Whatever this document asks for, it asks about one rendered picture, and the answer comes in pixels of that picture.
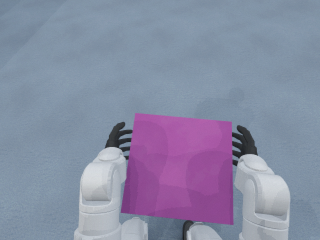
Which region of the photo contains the carton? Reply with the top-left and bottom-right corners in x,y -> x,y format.
120,113 -> 234,225

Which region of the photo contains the robot right foot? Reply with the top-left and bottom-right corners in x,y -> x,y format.
182,220 -> 194,240

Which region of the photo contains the right robot hand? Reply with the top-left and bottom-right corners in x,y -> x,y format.
232,125 -> 258,166

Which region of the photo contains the robot right forearm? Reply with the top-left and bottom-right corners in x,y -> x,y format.
234,154 -> 291,240

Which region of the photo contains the robot left forearm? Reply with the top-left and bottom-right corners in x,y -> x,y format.
74,147 -> 127,240

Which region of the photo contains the left robot hand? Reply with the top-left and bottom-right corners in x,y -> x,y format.
105,122 -> 133,160

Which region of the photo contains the left robot thigh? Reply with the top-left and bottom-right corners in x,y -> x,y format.
121,219 -> 148,240

